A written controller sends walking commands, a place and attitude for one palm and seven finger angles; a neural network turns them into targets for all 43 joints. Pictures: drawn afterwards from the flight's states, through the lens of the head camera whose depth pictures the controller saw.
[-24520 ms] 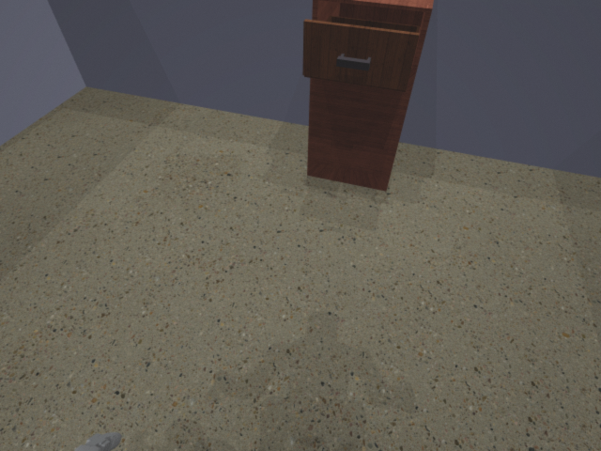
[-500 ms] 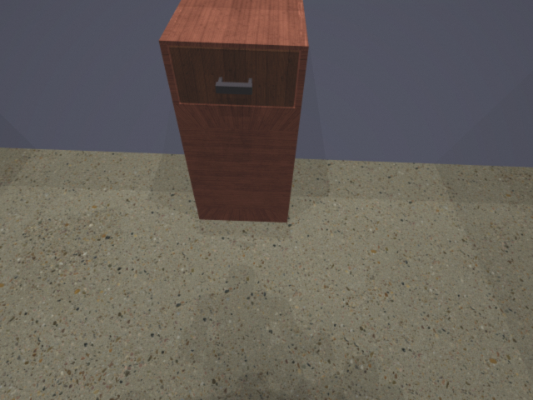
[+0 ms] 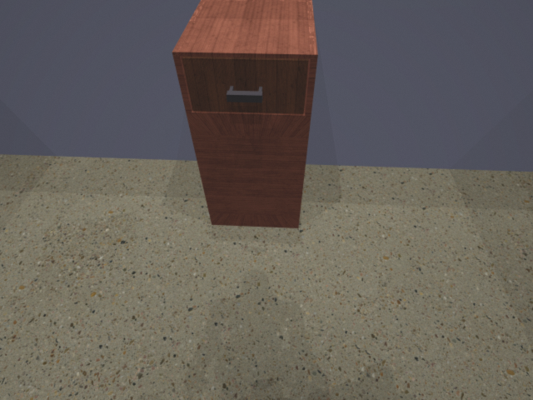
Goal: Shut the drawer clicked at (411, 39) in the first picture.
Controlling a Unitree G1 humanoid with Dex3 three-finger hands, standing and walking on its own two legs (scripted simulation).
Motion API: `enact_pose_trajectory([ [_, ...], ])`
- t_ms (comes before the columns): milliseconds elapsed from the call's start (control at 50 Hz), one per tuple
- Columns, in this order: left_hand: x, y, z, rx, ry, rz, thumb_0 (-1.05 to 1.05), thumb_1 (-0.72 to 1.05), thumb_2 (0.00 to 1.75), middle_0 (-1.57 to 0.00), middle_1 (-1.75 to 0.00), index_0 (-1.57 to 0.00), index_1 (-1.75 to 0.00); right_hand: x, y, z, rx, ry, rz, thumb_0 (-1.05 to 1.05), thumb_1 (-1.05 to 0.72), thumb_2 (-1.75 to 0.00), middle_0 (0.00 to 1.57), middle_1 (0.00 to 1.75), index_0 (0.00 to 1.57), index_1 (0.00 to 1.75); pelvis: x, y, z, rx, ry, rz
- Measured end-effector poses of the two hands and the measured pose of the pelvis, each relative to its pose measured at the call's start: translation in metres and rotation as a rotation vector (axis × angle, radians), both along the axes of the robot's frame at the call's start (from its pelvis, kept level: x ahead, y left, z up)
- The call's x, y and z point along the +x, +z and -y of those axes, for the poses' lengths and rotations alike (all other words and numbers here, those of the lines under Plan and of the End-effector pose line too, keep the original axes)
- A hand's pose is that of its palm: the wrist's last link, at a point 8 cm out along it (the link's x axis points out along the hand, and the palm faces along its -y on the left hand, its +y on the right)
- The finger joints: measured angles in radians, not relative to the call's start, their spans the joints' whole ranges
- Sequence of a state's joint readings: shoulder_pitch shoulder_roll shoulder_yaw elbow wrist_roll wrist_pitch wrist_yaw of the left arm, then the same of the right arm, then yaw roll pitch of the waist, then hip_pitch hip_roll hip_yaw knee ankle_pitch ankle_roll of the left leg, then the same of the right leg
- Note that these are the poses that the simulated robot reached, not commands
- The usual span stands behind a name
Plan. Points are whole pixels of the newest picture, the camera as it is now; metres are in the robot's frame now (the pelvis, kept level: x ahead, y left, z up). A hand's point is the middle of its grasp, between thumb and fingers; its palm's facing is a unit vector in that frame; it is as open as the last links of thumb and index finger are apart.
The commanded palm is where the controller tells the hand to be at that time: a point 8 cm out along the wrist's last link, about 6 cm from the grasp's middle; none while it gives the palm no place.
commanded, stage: let the arm hang, fingers relaxed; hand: left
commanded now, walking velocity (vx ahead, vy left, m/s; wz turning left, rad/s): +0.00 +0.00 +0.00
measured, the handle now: (245, 92) +0.94 +0.12 -0.05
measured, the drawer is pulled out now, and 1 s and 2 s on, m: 0.00 0.00 0.00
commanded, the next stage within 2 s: look to check the result in 0.32 s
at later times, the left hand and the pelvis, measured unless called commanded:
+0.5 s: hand out of the picture +0.01 +0.16 -0.17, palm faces +0.05 -0.98 -0.21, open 7.3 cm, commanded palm none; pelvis +0.01 -0.02 +0.00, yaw +0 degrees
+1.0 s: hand out of the picture +0.05 +0.17 -0.17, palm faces +0.03 -0.97 -0.26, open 7.4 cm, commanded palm none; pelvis +0.02 -0.03 +0.00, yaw +1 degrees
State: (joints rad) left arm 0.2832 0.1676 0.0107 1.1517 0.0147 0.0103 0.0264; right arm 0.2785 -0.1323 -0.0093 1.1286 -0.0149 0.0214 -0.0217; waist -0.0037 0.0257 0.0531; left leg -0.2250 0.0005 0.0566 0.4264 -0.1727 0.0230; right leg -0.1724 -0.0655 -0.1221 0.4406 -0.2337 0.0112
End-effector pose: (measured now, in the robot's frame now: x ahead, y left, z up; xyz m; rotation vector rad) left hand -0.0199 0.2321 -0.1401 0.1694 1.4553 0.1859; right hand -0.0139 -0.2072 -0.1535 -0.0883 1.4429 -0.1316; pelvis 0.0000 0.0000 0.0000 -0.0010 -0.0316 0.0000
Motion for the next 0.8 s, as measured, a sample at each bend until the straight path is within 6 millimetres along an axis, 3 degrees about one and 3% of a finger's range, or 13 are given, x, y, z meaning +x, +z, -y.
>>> enact_pose_trajectory([
  [180,0.029,-0.005,0.021,-0.035,-0.014,0.063,0.01,0.92,0.9,-0.21,-0.31,-0.21,-0.31,0.002,0.002,0.006,-0.01,-0.022,0.008,0.01,-0.92,-0.9,0.2,0.3,0.2,0.3,0.006,0.0,0.007,0.003,-0.003,0.0],
  [580,0.024,-0.001,0.026,-0.014,0.015,0.037,0.0,0.91,0.9,-0.2,-0.3,-0.2,-0.3,0.017,0.003,0.028,-0.027,-0.005,0.009,0.01,-0.91,-0.9,0.2,0.3,0.2,0.3,0.014,0.001,0.021,0.0,0.007,0.006],
  [800,0.037,0.002,0.024,0.001,0.005,0.053,0.0,0.91,0.9,-0.2,-0.3,-0.2,-0.3,0.034,0.005,0.047,-0.053,0.014,0.03,0.01,-0.91,-0.9,0.2,0.3,0.2,0.3,0.018,0.002,0.027,0.0,0.008,0.002],
])
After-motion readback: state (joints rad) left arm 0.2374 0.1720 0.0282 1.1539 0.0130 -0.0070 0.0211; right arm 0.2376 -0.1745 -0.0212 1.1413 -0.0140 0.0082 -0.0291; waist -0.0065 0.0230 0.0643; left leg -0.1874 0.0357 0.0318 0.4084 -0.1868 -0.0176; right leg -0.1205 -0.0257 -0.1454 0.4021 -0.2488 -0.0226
